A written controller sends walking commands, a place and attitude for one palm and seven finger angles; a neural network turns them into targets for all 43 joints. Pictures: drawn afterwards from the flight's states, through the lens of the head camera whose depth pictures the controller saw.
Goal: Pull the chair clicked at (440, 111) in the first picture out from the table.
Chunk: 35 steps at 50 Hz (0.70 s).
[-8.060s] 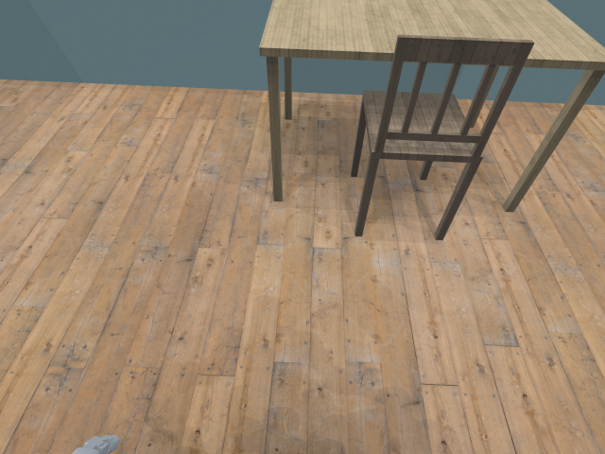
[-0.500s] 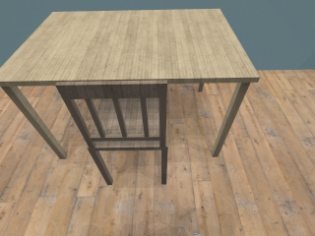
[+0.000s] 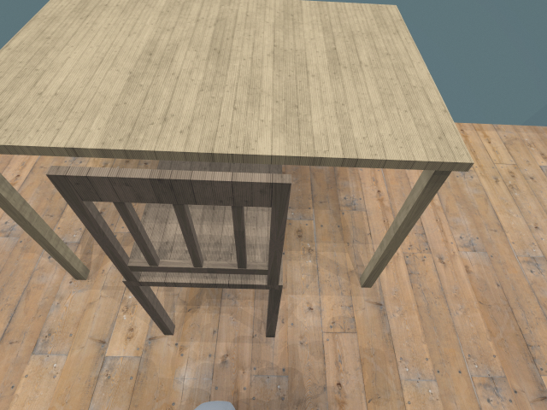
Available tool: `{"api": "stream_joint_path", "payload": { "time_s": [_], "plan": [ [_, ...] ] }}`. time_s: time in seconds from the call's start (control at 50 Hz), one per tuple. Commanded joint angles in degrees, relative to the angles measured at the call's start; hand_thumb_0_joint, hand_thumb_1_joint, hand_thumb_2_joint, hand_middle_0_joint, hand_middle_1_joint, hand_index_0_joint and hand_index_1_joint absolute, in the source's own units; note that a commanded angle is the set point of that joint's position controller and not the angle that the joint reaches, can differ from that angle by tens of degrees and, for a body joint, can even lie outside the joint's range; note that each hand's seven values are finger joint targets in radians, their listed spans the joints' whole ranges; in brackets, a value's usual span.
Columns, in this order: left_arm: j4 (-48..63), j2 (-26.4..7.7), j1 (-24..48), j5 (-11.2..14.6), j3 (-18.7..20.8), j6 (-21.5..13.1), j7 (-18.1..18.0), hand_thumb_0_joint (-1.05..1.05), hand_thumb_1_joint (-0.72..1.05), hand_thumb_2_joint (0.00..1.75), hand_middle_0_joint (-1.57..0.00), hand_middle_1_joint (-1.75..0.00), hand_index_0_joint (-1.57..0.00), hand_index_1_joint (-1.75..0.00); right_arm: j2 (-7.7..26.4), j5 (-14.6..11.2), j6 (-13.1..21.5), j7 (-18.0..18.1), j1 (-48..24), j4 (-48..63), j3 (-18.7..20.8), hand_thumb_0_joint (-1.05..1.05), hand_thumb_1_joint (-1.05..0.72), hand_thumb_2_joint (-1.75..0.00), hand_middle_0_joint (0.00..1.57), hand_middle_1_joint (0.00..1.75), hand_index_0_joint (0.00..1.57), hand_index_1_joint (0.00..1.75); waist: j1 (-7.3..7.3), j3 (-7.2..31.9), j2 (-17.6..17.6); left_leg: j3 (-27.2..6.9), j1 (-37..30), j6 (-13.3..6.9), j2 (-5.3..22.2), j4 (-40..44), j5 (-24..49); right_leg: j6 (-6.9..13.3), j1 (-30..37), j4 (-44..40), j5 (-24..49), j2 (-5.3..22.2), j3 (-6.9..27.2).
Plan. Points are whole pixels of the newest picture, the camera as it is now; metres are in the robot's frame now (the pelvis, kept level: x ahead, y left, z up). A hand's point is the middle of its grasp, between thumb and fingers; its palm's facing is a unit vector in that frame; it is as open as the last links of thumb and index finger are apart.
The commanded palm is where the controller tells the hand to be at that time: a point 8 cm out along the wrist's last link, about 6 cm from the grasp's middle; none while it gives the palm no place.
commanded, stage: come to a stop and stand still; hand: left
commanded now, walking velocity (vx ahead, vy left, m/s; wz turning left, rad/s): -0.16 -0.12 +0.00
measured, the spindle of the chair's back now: (190, 236) +0.42 +0.20 -0.10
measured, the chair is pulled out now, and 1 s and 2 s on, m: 0.00 0.00 0.00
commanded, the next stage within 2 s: look again from close up in 0.58 s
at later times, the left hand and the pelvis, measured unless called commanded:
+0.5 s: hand out of the picture -0.02 +0.13 -0.15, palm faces +0.02 -0.97 -0.23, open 7.3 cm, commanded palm none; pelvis -0.03 -0.05 +0.01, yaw -1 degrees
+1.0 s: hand out of the picture -0.03 +0.21 -0.17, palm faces +0.01 -0.97 -0.23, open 7.3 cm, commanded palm none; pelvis -0.05 +0.02 +0.00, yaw +0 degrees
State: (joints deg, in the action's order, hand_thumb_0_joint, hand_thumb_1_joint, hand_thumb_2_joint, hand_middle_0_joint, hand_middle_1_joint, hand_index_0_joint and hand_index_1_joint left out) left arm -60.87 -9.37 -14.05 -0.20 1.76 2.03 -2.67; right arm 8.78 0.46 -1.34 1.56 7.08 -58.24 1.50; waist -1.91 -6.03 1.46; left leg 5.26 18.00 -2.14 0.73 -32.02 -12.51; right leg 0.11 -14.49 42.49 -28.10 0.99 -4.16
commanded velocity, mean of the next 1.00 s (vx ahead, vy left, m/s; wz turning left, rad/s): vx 0.02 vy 0.04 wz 0.00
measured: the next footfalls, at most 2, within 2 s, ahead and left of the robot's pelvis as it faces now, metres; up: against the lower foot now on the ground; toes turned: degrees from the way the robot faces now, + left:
right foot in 0.32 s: -0.03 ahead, -0.15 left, +0.00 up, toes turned -1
left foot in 0.66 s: -0.01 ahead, +0.10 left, +0.00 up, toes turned +3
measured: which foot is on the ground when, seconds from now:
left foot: down 0.00-0.36, up 0.38-0.64, down 0.66-1.00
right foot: up 0.00-0.30, down 0.32-1.00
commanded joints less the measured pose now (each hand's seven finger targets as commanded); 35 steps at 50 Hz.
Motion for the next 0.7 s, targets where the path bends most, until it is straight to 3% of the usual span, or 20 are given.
{"api": "stream_joint_path", "payload": {
  "time_s": [0.0, 0.02, 0.06, 0.12, 0.2, 0.22, 0.26, 0.28, 0.3, 0.32, 0.34, 0.38, 0.4, 0.46, 0.54, 0.58, 0.6, 0.64, 0.66, 0.68],
  "plan": [
    [3.1, -6.6, -3.4, -0.2, 2.7, 0.0, -0.9, 0.00, 0.90, 0.90, -0.20, -0.30, -0.20, -0.30, 10.6, 0.7, -0.2, 1.4, 3.6, 2.9, 2.6, 0.00, -0.90, -0.90, 0.20, 0.30, 0.20, 0.30, 1.64, 10.0, -10.6, -14.9, -11.5, -11.3, 18.9, 8.5, 51.4, -1.5, -10.0, 25.9, -5.8, -0.9, 8.0],
    [3.1, -6.5, -3.4, -0.3, 2.7, 0.0, -0.5, 0.00, 0.90, 0.90, -0.20, -0.30, -0.20, -0.30, 9.7, 0.7, 0.0, 1.4, 2.1, 3.7, 2.5, 0.00, -0.90, -0.90, 0.20, 0.30, 0.20, 0.30, 1.17, 10.2, -7.5, -13.6, -11.1, -10.9, 18.1, 8.2, 47.8, -1.7, -10.6, 26.9, -3.8, -0.8, 7.8],
    [3.6, -6.0, -3.9, -0.3, 2.7, 0.4, -0.1, 0.00, 0.90, 0.90, -0.20, -0.30, -0.20, -0.30, 9.6, 0.6, 0.2, 1.2, 1.0, 4.6, 2.7, 0.00, -0.90, -0.90, 0.20, 0.30, 0.20, 0.30, 1.01, 12.2, -6.4, -11.3, -11.1, -9.5, 16.0, 9.1, 39.7, -2.5, -10.6, 26.0, -0.3, -0.7, 7.3],
    [4.6, -5.9, -3.2, -0.6, 2.6, 1.0, 0.4, 0.00, 0.90, 0.90, -0.20, -0.30, -0.20, -0.30, 9.3, 0.6, 0.2, 0.9, 1.1, 4.6, 2.9, 0.00, -0.90, -0.90, 0.20, 0.30, 0.20, 0.30, 1.51, 11.3, -9.8, -12.2, -9.3, -9.1, 15.6, 11.9, 25.3, -2.6, -9.1, 19.3, -0.2, 0.1, 6.2],
    [5.0, -4.3, -2.2, -0.9, 1.3, 0.4, 0.8, 0.00, 0.90, 0.90, -0.20, -0.30, -0.20, -0.30, 9.7, 1.0, 0.1, 0.2, 3.1, 3.6, 3.3, 0.00, -0.90, -0.90, 0.20, 0.30, 0.20, 0.30, 3.03, 10.5, -12.9, -15.5, -7.3, -7.8, 14.8, 16.0, 3.7, -1.3, -3.0, 0.7, -1.1, 0.8, 3.2],
    [4.3, -4.3, -2.9, -0.8, 1.1, 0.0, 0.8, 0.00, 0.90, 0.90, -0.20, -0.30, -0.20, -0.30, 9.6, 1.0, 0.1, -0.1, 3.5, 3.0, 3.3, 0.00, -0.90, -0.90, 0.20, 0.30, 0.20, 0.30, 2.64, 9.7, -12.0, -15.6, -5.7, -7.1, 14.2, 16.2, 0.2, -0.9, -0.1, -4.9, 0.6, 0.4, 2.7],
    [1.4, -4.4, -8.7, -0.9, 0.6, -1.1, 0.7, 0.00, 0.90, 0.90, -0.20, -0.30, -0.20, -0.30, 8.5, 0.5, 0.0, -0.5, 3.1, 2.3, 3.1, 0.00, -0.90, -0.90, 0.20, 0.30, 0.20, 0.30, 0.41, 10.8, -7.7, -11.0, -2.8, -2.5, 9.2, 12.7, -8.7, -0.7, 9.0, -21.2, 11.9, 0.3, 1.1],
    [1.2, -6.3, -7.3, -1.2, 0.3, -1.9, 0.5, 0.00, 0.90, 0.90, -0.20, -0.30, -0.20, -0.30, 5.6, -0.1, -0.2, -0.8, 4.7, 1.9, 2.6, 0.00, -0.90, -0.90, 0.20, 0.30, 0.20, 0.30, 1.76, 8.5, -1.3, -8.1, 0.2, 0.9, 5.3, 8.6, -10.9, 1.1, 9.1, -27.1, 8.9, 5.2, 8.1],
    [2.0, -9.3, -4.5, -1.2, 0.3, -2.3, 0.5, 0.00, 0.90, 0.90, -0.20, -0.30, -0.20, -0.30, 3.3, -0.3, -0.2, -1.1, 4.4, 2.4, 1.7, 0.00, -0.90, -0.90, 0.20, 0.30, 0.20, 0.30, 2.50, 5.2, 6.1, -4.5, 0.2, 3.5, 1.5, 4.2, -10.5, 4.3, 1.9, -31.9, 2.9, 12.9, 17.8],
    [3.1, -11.7, -1.7, -1.1, 0.9, -2.8, 0.6, 0.00, 0.90, 0.90, -0.20, -0.30, -0.20, -0.30, 3.7, 0.3, -0.6, -1.3, 2.2, 3.1, 1.5, 0.00, -0.90, -0.90, 0.20, 0.30, 0.20, 0.30, 1.94, 1.4, 10.8, -3.9, -0.2, 3.9, 1.0, 1.8, -9.5, 6.1, -4.7, -35.3, 2.4, 16.2, 22.2],
    [3.2, -11.6, -0.3, -1.0, 1.0, -3.1, 0.6, 0.00, 0.90, 0.90, -0.20, -0.30, -0.20, -0.30, 4.8, 0.7, -0.5, -1.4, 1.1, 2.7, 1.5, 0.00, -0.90, -0.90, 0.20, 0.30, 0.20, 0.30, 1.58, -1.8, 11.5, -5.1, -0.7, 3.6, 1.5, -0.6, -7.6, 6.7, -7.2, -34.9, 7.7, 16.0, 22.7],
    [3.0, -10.7, 1.2, -0.8, 0.9, -3.3, 0.6, 0.00, 0.90, 0.90, -0.20, -0.30, -0.20, -0.30, 4.8, 0.6, 0.0, -1.3, 6.2, 0.2, 1.3, 0.00, -0.90, -0.90, 0.20, 0.30, 0.20, 0.30, 3.17, 0.3, 7.9, -5.3, -1.4, 3.5, 1.3, 0.0, -4.3, 6.8, -1.4, -30.4, 17.5, 14.1, 17.5],
    [2.9, -10.5, 0.3, -0.7, 1.1, -3.3, 0.7, 0.00, 0.90, 0.90, -0.20, -0.30, -0.20, -0.30, 5.2, 0.5, 0.2, -1.2, 6.9, -0.5, 1.2, 0.00, -0.90, -0.90, 0.20, 0.30, 0.20, 0.30, 2.51, 0.9, 8.0, -4.9, -1.4, 3.7, 0.9, 0.1, -3.8, 6.4, 0.7, -28.8, 20.7, 13.4, 15.8],
    [1.7, -10.0, -3.6, -0.7, 1.4, -3.2, 0.4, 0.00, 0.90, 0.90, -0.20, -0.30, -0.20, -0.30, 5.8, 0.2, 0.3, -0.8, 5.9, -0.3, 1.1, 0.00, -0.90, -0.90, 0.20, 0.30, 0.20, 0.30, 0.62, 0.5, 7.0, -4.4, 0.8, 4.1, 0.5, -1.4, -6.0, 6.7, 4.7, -25.9, 32.5, 14.4, 15.1],
    [0.3, -9.9, -5.4, -0.8, 2.0, -3.0, -0.2, 0.00, 0.90, 0.90, -0.20, -0.30, -0.20, -0.30, 5.8, 0.0, 0.4, -0.2, 6.6, -0.4, 0.9, 0.00, -0.90, -0.90, 0.20, 0.30, 0.20, 0.30, -0.12, 3.1, 7.3, -3.9, 0.8, 4.3, 1.0, 0.6, -7.8, 8.0, 10.0, -20.9, 47.7, 15.8, 14.7],
    [-0.1, -9.6, -4.7, -0.6, 1.9, -2.8, -0.3, 0.00, 0.90, 0.90, -0.20, -0.30, -0.20, -0.30, 5.4, -0.1, 0.6, 0.2, 8.5, -1.4, 0.7, 0.00, -0.90, -0.90, 0.20, 0.30, 0.20, 0.30, 0.67, 5.1, 6.7, -3.5, -4.0, 4.0, 1.1, 6.4, -2.7, 6.8, 9.6, -18.4, 48.8, 14.4, 13.4],
    [-0.1, -9.1, -3.9, -0.4, 1.8, -2.6, -0.3, 0.00, 0.90, 0.90, -0.20, -0.30, -0.20, -0.30, 5.6, -0.1, 0.9, 0.3, 10.0, -2.1, 0.7, 0.00, -0.90, -0.90, 0.20, 0.30, 0.20, 0.30, 1.25, 6.0, 6.0, -3.9, -8.3, 3.5, 1.8, 9.3, 3.8, 5.3, 7.4, -17.3, 45.6, 12.4, 11.7],
    [0.2, -7.1, -3.4, -0.3, 1.4, -2.3, -0.1, 0.00, 0.90, 0.90, -0.20, -0.30, -0.20, -0.30, 7.4, 0.1, 1.3, 0.4, 11.1, -3.2, 0.9, 0.00, -0.90, -0.90, 0.20, 0.30, 0.20, 0.30, 1.18, 7.6, 0.1, -5.7, -14.7, 2.1, 5.3, 7.6, 16.7, 2.6, 2.4, -16.4, 33.6, 7.6, 8.1],
    [-1.9, -6.7, -10.2, -0.8, 1.0, -4.7, -2.3, 0.00, 0.90, 0.90, -0.20, -0.30, -0.20, -0.30, 7.7, -0.1, 2.3, -0.1, 5.5, 1.5, 0.6, 0.00, -0.90, -0.90, 0.20, 0.30, 0.20, 0.30, -0.90, 4.6, 4.4, -3.0, -4.0, 2.9, 5.8, -6.2, 9.9, 0.8, 5.4, -18.7, 55.4, 10.1, 11.7],
    [1.7, -10.8, -7.2, -1.1, 1.0, -5.0, -1.6, 0.00, 0.90, 0.90, -0.20, -0.30, -0.20, -0.30, 5.0, 0.1, 1.5, -0.8, 7.6, 3.7, 0.3, 0.00, -0.90, -0.90, 0.20, 0.30, 0.20, 0.30, 1.52, 5.2, 6.1, -4.0, 1.1, 2.0, 2.1, -6.2, -9.6, 3.8, 6.5, -20.6, 47.7, 15.3, 16.0]
  ]
}}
